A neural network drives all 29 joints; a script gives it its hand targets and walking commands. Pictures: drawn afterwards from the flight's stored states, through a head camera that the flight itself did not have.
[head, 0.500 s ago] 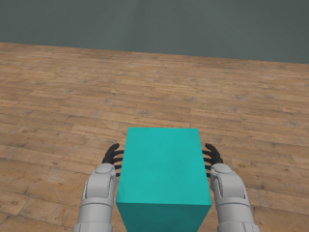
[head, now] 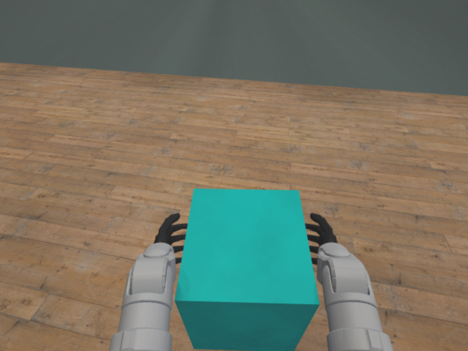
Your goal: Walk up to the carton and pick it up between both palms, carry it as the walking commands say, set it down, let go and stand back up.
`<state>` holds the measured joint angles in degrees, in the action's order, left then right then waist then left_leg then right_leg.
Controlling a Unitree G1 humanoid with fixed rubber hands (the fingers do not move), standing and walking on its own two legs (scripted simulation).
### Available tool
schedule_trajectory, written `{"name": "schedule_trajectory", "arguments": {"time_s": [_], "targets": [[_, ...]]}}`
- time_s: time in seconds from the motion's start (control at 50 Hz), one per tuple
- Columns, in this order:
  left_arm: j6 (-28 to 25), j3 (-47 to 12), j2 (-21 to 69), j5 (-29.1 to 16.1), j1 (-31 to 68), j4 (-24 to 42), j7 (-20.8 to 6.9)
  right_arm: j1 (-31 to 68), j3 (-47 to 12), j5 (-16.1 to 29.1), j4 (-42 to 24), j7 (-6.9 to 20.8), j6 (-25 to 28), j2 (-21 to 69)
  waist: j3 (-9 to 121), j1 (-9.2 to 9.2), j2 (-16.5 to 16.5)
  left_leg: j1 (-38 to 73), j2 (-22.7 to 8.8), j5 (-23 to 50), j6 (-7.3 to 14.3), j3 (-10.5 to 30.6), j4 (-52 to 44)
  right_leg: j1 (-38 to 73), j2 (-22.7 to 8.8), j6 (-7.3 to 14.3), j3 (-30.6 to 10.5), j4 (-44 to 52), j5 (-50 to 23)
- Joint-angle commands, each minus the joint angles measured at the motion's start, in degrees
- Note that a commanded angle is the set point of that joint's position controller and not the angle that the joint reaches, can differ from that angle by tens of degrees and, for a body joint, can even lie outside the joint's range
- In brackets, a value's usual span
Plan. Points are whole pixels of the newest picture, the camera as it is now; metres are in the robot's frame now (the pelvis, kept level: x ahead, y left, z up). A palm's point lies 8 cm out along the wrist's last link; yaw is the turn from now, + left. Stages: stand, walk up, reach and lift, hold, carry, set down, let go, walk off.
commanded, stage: hold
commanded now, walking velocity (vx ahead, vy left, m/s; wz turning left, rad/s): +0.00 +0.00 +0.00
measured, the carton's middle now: (244, 272) +0.29 +0.00 -0.02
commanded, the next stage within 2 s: carry in 0.26 s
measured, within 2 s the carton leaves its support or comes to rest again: neither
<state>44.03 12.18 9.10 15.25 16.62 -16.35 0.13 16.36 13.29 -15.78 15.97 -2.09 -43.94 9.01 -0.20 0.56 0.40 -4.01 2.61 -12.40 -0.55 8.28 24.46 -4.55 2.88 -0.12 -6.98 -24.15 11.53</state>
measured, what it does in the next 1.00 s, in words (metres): walks ahead, turning left: right foot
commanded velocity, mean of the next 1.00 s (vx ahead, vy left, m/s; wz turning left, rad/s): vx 0.39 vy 0.00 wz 0.47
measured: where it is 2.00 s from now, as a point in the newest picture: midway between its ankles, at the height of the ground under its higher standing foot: (144, 274)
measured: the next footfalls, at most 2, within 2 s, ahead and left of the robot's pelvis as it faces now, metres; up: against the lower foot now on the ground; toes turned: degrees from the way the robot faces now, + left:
right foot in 0.76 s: +0.23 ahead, -0.07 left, +0.00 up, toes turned +7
left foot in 1.12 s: +0.43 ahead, +0.27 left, +0.00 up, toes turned +39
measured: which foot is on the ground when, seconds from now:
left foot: down 0.00-0.76, up 0.78-1.00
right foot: down 0.00-0.46, up 0.48-0.74, down 0.76-1.00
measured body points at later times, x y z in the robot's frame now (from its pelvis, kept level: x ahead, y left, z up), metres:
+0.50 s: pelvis +0.04 +0.03 -0.01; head +0.00 +0.04 +0.44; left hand +0.33 +0.19 +0.06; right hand +0.35 -0.10 +0.07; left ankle +0.03 +0.12 -0.74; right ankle +0.02 -0.12 -0.73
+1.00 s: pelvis +0.26 +0.08 +0.00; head +0.26 +0.06 +0.45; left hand +0.42 +0.32 +0.09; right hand +0.56 +0.06 +0.08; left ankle +0.27 +0.21 -0.70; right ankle +0.19 -0.07 -0.74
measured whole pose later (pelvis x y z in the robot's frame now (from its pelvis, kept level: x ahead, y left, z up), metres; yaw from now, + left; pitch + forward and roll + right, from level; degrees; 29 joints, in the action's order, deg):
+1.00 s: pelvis +0.26 +0.08 +0.00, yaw +26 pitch +5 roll +2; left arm 67.8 2.0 7.3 1.9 1.2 26.7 8.8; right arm 3.1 2.9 -2.7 -26.0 -8.9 -68.7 7.3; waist 7.1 1.8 -0.6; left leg -33.6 -2.5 -14.8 1.2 -9.2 44.7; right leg -2.2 -8.0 -2.8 17.3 -18.9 20.5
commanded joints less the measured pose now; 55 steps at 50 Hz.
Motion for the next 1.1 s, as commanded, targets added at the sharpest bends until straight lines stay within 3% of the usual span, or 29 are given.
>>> {"name": "schedule_trajectory", "arguments": {"time_s": [0.0, 0.22, 0.24, 0.26, 0.3, 0.34, 0.36, 0.38, 0.42, 0.44, 0.46, 0.48, 0.5, 0.54, 0.6, 0.66, 0.7, 0.72, 0.74, 0.76, 0.78, 0.8, 0.84, 0.88, 0.94, 0.98, 1.02, 1.06, 1.08], "targets": [[-2.6, -31.6, 56.6, -15.8, 30.9, 2.9, -13.7, 31.4, -33.3, 17.1, -3.0, 15.3, 2.1, 56.5, 12.7, -0.03, -0.5, 0.1, 1.8, 4.8, 0.6, -3.1, -4.5, 3.2, 1.4, -0.4, 2.2, 4.3, -4.0], [-2.4, -32.8, 56.7, -16.1, 28.2, 5.0, -13.2, 29.1, -34.3, 17.5, -5.3, 15.3, 2.0, 55.5, 13.6, -0.07, -0.2, 1.0, 1.7, 8.7, 0.4, -2.8, -4.5, 4.2, 1.7, -0.3, 2.2, 4.0, -7.8], [-2.2, -34.8, 56.6, -16.2, 29.7, 5.0, -13.5, 30.2, -35.0, 17.4, -5.5, 15.4, 2.1, 54.5, 13.3, -1.04, -3.0, -8.5, -6.6, -3.4, 0.7, -0.2, -1.2, -5.6, -8.5, 0.7, -0.1, 2.3, 4.7], [-2.5, -34.5, 56.8, -16.5, 29.2, 5.4, -13.1, 31.6, -35.8, 18.0, -6.6, 15.2, 2.3, 54.8, 14.5, -0.51, -2.7, -9.3, -6.0, -10.9, 1.9, 1.3, -1.3, -5.2, -7.6, 1.7, -1.2, 4.3, 14.4], [-2.2, -35.6, 57.2, -17.4, 29.5, 8.3, -12.3, 33.6, -37.4, 19.5, -9.9, 14.9, 1.6, 54.8, 14.1, 0.45, -2.5, -16.8, -4.1, -21.1, 2.8, 0.5, 1.8, -4.4, -10.1, 3.6, -4.8, 7.7, 28.1], [-1.2, -37.9, 57.7, -19.0, 29.5, 13.2, -10.9, 34.5, -40.3, 22.1, -14.4, 14.3, 0.0, 56.2, 16.0, 0.62, -8.7, -22.0, -0.7, -13.7, 1.3, -7.0, 14.1, 0.2, -16.3, 6.6, -9.9, 12.3, 27.4], [-0.3, -38.6, 58.1, -18.9, 28.3, 14.1, -10.1, 35.1, -41.2, 22.9, -15.5, 14.2, -1.1, 56.1, 16.5, 0.24, -11.2, -21.7, -2.0, -11.9, 1.1, -9.4, 15.1, -0.8, -19.1, 8.2, -9.7, 14.3, 28.1], [0.7, -39.2, 57.9, -18.8, 27.9, 15.5, -9.3, 35.9, -42.3, 23.9, -17.1, 14.0, -2.2, 55.6, 16.3, -0.33, -11.0, -18.8, -2.9, -10.9, 1.5, -10.5, 10.9, -3.9, -18.7, 8.2, -6.4, 14.2, 29.2], [2.9, -40.5, 56.8, -19.5, 27.8, 21.7, -7.4, 34.9, -44.9, 27.0, -21.7, 13.1, -4.7, 55.8, 17.4, -1.07, -6.5, -8.6, -1.5, -7.6, 2.7, -10.9, 1.0, -9.6, -14.6, 5.4, 2.1, 8.9, 25.6], [4.3, -41.3, 56.2, -20.3, 28.1, 25.0, -6.6, 33.6, -45.0, 27.9, -23.3, 12.5, -6.0, 55.2, 17.7, -1.21, 0.1, -5.1, -4.1, -11.0, 4.2, -5.0, -4.9, -12.5, -11.2, 2.9, 7.5, 1.4, 23.0], [6.0, -42.3, 55.4, -21.1, 28.7, 26.8, -6.2, 30.0, -43.5, 26.8, -22.6, 11.7, -7.2, 53.3, 18.7, -2.14, 11.7, -2.0, -14.7, -18.7, 8.3, 12.6, -11.7, -18.4, -6.3, -0.8, 13.2, -12.1, 17.3], [7.7, -42.5, 54.0, -21.5, 27.5, 26.8, -6.1, 26.9, -43.3, 26.3, -22.6, 10.9, -8.6, 52.4, 16.7, -2.60, 16.1, 3.8, -20.0, -13.4, 11.6, 22.1, -13.9, -28.2, -3.7, -2.7, 15.3, -19.1, 17.0], [9.3, -43.9, 53.5, -22.5, 25.9, 27.8, -5.8, 25.8, -44.0, 26.6, -24.7, 10.0, -9.9, 52.1, 14.7, -2.39, 11.6, 7.0, -20.8, -5.9, 13.3, 24.3, -13.1, -34.2, -3.6, -2.6, 11.7, -21.0, 18.6], [12.0, -46.5, 53.7, -25.6, 22.5, 32.5, -4.9, 21.3, -45.2, 27.5, -30.8, 8.2, -12.3, 51.6, 17.5, -2.19, 6.2, 11.1, -19.5, 6.0, 12.4, 17.5, -9.8, -35.5, -4.8, -2.4, 9.8, -20.0, 15.5], [16.2, -47.5, 52.1, -28.2, 17.9, 37.8, -2.2, 15.9, -45.6, 28.7, -37.1, 5.3, -16.2, 50.7, 20.9, -2.19, 9.4, 11.2, -15.3, 16.7, 10.5, 9.0, -7.0, -29.6, -2.9, -3.1, 12.5, -14.8, 12.0], [18.4, -46.4, 50.6, -28.7, 15.8, 41.9, -0.4, 14.0, -45.2, 29.5, -41.7, 3.8, -18.8, 49.4, 20.4, -2.46, 10.2, 5.9, -13.7, 14.8, 10.5, 6.9, -6.7, -22.8, -1.5, -3.2, 15.0, -6.5, 10.2], [19.6, -45.9, 50.7, -28.7, 14.9, 44.1, 0.3, 13.1, -45.1, 29.8, -43.8, 3.0, -20.3, 48.9, 21.5, -1.55, 8.1, -3.5, -11.6, 11.2, 9.0, 3.2, -2.3, -8.3, -2.0, -2.5, 16.2, 2.6, 3.7], [20.2, -45.5, 50.6, -28.6, 13.3, 44.6, 0.6, 13.2, -45.0, 29.8, -44.8, 2.7, -21.0, 48.3, 23.2, -0.47, 5.6, -13.5, -9.7, 6.6, 6.9, 1.0, 2.5, 5.0, -4.3, -1.6, 14.2, 4.4, 1.4], [20.8, -44.6, 49.7, -27.9, 11.6, 44.8, 1.0, 13.2, -45.1, 29.9, -45.4, 2.5, -21.8, 47.8, 24.7, 0.72, -1.1, -24.9, -6.1, -1.0, 4.5, -3.5, 12.1, 17.1, -12.3, -0.1, 6.3, 7.2, 6.5], [21.3, -43.2, 48.2, -26.6, 9.7, 44.9, 1.2, 13.6, -46.2, 30.4, -46.6, 2.4, -22.9, 48.4, 25.5, 1.90, -17.7, -40.9, 0.7, -17.5, 1.8, -11.0, 30.3, 26.3, -30.8, 5.8, -17.2, 13.0, 10.2], [21.7, -43.1, 49.4, -26.4, 9.2, 44.2, 1.7, 15.9, -46.5, 30.9, -48.4, 2.4, -23.5, 48.2, 22.7, 1.08, -14.2, -45.8, -3.6, -20.3, 2.2, -11.8, 38.0, 21.7, -38.2, 11.3, -23.1, 13.6, 10.5], [21.9, -43.2, 50.3, -26.6, 9.7, 44.9, 2.0, 16.3, -46.5, 31.8, -48.1, 2.5, -24.0, 49.3, 20.3, 1.01, -7.1, -45.5, -7.4, -16.8, 2.7, -8.8, 38.6, 18.1, -35.4, 12.3, -17.6, 12.2, 10.1], [21.7, -42.9, 50.6, -28.0, 11.7, 48.3, 2.0, 15.5, -47.2, 32.5, -48.0, 2.3, -24.2, 50.7, 13.7, 1.11, -3.6, -42.9, -9.2, -10.8, 1.3, -9.6, 33.4, 11.1, -29.4, 8.2, -3.8, 14.0, 5.5], [21.7, -43.0, 49.3, -29.0, 12.1, 49.3, 1.8, 13.5, -46.7, 31.2, -47.1, 1.4, -23.8, 50.1, 12.0, 0.90, -8.1, -40.3, -7.3, -7.0, 0.7, -13.4, 28.4, 9.8, -25.3, 5.6, 6.5, 13.2, -5.4], [22.0, -43.5, 47.2, -29.9, 10.6, 49.9, 1.3, 10.6, -45.6, 29.3, -47.1, 0.0, -23.4, 48.4, 11.8, 0.82, -10.5, -34.3, -5.4, -2.2, 1.6, -17.7, 20.0, 8.5, -23.0, 3.6, 16.2, 10.4, -16.0], [22.3, -43.5, 46.1, -30.3, 9.9, 50.2, 0.8, 9.0, -44.9, 28.1, -47.3, -0.6, -23.3, 47.6, 10.9, 0.62, -11.4, -29.6, -3.7, 2.3, 2.5, -21.3, 15.5, 6.8, -22.3, 2.1, 21.3, 9.5, -21.2], [22.5, -43.6, 45.4, -30.7, 9.0, 50.8, 0.6, 7.8, -44.7, 27.4, -47.8, -1.0, -23.4, 47.0, 10.9, 0.39, -12.3, -24.9, -1.4, 3.9, 3.7, -24.2, 11.8, 7.5, -22.0, 1.2, 25.0, 5.7, -33.9], [22.6, -43.8, 44.7, -30.7, 8.5, 51.2, 0.3, 7.3, -45.2, 27.4, -47.8, -1.2, -23.4, 47.2, 13.5, 0.13, -13.8, -19.4, 2.0, 4.0, 5.1, -26.9, 9.1, 9.8, -21.3, 0.2, 27.4, -2.5, -48.4], [22.6, -44.0, 44.4, -30.4, 8.4, 51.6, 0.2, 6.4, -45.6, 27.6, -47.3, -1.2, -23.3, 47.4, 17.2, -0.67, -13.4, -11.4, 4.2, 4.0, 6.7, -27.4, 7.4, 8.0, -20.2, -0.6, 28.6, -10.9, -50.8]]}}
